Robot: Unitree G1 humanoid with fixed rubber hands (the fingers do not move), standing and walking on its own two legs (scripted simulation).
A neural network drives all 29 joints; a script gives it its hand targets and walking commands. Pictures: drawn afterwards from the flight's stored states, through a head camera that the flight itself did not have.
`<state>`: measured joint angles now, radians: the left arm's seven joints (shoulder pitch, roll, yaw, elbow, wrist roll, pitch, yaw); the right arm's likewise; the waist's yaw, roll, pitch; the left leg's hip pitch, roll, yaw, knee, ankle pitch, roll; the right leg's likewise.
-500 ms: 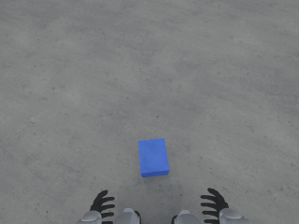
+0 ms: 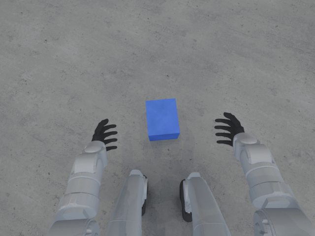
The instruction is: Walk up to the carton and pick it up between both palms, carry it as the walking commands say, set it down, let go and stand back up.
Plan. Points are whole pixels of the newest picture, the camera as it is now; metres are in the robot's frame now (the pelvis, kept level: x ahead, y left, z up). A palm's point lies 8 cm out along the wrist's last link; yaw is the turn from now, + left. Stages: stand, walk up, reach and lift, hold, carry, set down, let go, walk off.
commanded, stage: reach and lift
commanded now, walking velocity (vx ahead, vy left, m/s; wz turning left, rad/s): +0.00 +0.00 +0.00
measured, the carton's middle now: (162, 120) +0.54 +0.02 -0.60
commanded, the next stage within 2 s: none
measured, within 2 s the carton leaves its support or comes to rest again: neither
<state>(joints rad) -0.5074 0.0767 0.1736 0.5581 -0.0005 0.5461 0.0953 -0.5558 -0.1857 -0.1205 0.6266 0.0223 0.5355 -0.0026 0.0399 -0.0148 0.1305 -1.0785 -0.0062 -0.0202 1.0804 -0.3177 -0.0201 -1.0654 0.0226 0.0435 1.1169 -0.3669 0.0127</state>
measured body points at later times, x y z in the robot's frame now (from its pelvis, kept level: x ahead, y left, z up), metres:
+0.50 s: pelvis +0.02 +0.00 -0.02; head +0.32 +0.00 +0.32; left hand +0.49 +0.19 -0.14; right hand +0.52 -0.17 -0.15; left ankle +0.11 +0.13 -0.64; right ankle +0.09 -0.12 -0.64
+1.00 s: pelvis +0.00 +0.00 -0.05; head +0.39 +0.00 +0.17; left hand +0.51 +0.19 -0.25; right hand +0.54 -0.14 -0.25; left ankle +0.11 +0.13 -0.64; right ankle +0.09 -0.12 -0.64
